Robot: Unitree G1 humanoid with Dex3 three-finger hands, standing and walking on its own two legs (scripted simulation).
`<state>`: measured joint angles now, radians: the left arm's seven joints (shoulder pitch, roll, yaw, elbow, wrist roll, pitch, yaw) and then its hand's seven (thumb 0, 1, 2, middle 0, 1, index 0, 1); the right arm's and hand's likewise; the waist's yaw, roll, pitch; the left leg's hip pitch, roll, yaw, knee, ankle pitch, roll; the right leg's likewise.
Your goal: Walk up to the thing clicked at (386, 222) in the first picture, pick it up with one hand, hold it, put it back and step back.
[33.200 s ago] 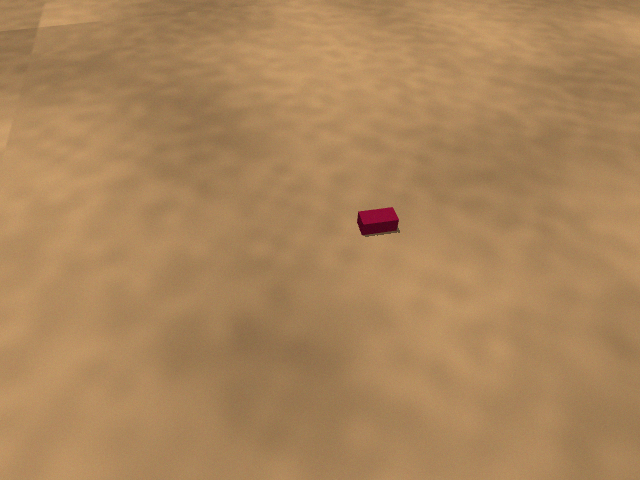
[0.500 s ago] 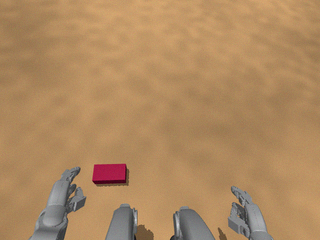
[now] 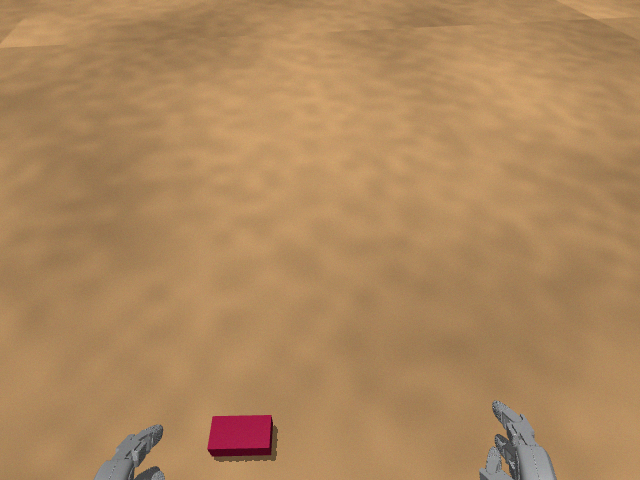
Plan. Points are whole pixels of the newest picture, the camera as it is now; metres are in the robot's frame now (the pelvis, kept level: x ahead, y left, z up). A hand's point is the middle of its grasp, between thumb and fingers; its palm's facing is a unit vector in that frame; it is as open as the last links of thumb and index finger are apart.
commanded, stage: home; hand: left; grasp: from above
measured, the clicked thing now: (241, 435) +0.42 +0.20 -0.68
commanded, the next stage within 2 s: stand in 1.90 s
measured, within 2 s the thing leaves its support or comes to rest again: neither
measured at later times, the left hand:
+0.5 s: hand out of the picture +0.15 +0.18 -0.05, palm faces +0.04 -0.98 -0.19, open 7.4 cm
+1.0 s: hand out of the picture +0.15 +0.18 -0.05, palm faces +0.03 -0.98 -0.19, open 7.4 cm
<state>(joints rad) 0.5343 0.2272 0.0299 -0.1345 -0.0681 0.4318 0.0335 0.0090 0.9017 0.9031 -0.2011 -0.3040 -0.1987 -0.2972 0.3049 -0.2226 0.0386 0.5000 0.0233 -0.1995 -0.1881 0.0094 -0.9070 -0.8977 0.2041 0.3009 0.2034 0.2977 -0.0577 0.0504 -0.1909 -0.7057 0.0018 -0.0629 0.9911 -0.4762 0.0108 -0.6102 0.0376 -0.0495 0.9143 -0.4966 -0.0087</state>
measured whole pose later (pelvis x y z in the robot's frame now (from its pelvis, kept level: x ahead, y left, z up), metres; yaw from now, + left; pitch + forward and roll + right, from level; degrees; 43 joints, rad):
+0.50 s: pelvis -0.01 +0.00 +0.00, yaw +0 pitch +9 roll -3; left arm 0.50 0.23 0.03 -0.11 -0.06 0.43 0.02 0.01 0.90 0.90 -0.20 -0.30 -0.20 -0.30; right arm 0.31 -0.22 0.05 0.52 0.01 -0.23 -0.18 0.01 -0.91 -0.90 0.21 0.30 0.21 0.30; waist -0.05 0.04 -0.16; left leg -0.70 0.00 -0.06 1.00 -0.46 0.01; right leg -0.60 0.04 -0.05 0.93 -0.49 -0.01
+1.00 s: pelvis -0.01 +0.00 +0.00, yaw +0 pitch +10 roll -3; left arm 0.50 0.23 0.03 -0.12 -0.06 0.43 0.02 0.01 0.90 0.90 -0.20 -0.30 -0.20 -0.30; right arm 0.30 -0.22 0.05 0.52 0.01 -0.24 -0.18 0.01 -0.91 -0.90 0.21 0.30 0.21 0.30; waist -0.04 0.04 -0.16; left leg -0.71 0.00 -0.06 1.00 -0.46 0.01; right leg -0.62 0.04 -0.04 0.93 -0.49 0.00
